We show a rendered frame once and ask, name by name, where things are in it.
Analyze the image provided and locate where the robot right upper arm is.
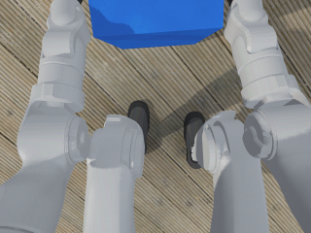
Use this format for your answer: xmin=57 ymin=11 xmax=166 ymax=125
xmin=242 ymin=104 xmax=311 ymax=233

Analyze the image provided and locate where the right robot forearm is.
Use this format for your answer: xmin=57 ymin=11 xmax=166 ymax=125
xmin=224 ymin=0 xmax=311 ymax=111

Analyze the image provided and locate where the right robot thigh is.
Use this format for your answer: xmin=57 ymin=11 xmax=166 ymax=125
xmin=199 ymin=119 xmax=270 ymax=233

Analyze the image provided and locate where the left robot foot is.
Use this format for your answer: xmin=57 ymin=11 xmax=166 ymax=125
xmin=127 ymin=100 xmax=150 ymax=155

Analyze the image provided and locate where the carton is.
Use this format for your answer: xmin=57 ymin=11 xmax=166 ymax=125
xmin=88 ymin=0 xmax=225 ymax=50

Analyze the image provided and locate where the robot left upper arm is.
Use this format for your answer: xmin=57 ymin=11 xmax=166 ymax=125
xmin=0 ymin=114 xmax=91 ymax=233

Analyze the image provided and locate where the left robot forearm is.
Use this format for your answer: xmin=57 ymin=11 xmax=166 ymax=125
xmin=17 ymin=0 xmax=91 ymax=158

